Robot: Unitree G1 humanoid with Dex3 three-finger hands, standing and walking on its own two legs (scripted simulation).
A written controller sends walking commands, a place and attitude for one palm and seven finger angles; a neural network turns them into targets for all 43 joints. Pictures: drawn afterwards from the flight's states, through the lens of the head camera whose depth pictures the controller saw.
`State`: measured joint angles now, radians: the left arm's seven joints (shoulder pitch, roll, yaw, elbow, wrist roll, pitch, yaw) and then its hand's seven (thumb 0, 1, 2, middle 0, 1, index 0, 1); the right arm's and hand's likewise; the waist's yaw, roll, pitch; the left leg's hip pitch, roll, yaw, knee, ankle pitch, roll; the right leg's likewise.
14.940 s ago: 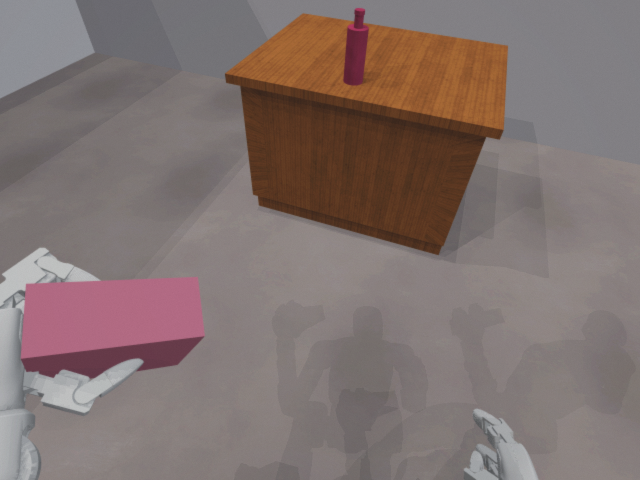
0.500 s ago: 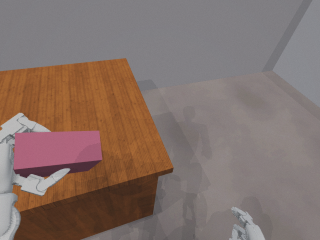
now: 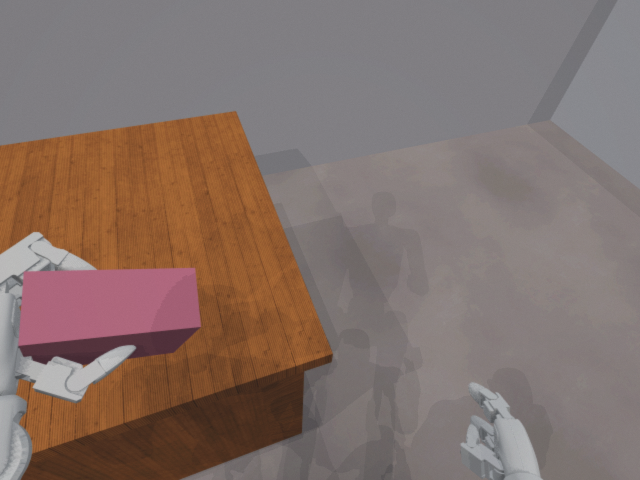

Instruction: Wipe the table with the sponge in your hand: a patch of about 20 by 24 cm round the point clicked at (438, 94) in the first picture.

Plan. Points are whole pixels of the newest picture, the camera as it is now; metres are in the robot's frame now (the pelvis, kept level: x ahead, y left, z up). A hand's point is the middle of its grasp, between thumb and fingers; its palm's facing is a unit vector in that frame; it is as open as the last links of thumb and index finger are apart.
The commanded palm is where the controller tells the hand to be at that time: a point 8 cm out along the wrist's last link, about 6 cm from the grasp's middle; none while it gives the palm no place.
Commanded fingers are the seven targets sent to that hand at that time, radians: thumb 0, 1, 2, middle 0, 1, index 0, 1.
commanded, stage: come to a stop and stand still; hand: left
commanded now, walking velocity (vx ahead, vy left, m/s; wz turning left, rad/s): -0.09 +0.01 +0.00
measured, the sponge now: (138, 317) +0.24 +0.21 +0.13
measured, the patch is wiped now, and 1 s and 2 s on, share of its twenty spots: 0.00 0.00 0.00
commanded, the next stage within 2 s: look again from close up in 1.38 s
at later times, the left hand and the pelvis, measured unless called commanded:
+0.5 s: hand (85, 391) +0.17 +0.23 +0.12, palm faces +0.20 -0.88 -0.43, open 9.8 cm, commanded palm +0.12 +0.28 +0.17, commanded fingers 0.00 0.10 1.30 -1.20 -1.60 -1.20 -1.60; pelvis -0.05 +0.00 +0.00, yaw -1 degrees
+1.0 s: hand (54, 325) +0.21 +0.26 +0.16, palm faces +0.39 -0.83 -0.38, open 9.8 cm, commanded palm +0.14 +0.29 +0.17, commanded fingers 0.00 0.10 1.30 -1.20 -1.60 -1.20 -1.60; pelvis -0.02 +0.01 +0.00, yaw +0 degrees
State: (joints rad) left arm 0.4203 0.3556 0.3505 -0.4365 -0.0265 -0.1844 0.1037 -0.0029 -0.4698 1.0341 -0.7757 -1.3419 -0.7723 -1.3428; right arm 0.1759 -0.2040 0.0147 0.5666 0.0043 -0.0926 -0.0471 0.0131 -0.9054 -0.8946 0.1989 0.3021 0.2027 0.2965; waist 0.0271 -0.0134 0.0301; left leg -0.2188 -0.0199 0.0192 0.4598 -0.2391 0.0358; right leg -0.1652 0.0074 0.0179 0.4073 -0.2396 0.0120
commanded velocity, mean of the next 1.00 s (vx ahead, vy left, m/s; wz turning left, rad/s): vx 0.00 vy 0.00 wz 0.00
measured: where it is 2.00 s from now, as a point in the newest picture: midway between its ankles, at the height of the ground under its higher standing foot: outside the picture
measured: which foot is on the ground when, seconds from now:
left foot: down 0.00-1.00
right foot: down 0.00-1.00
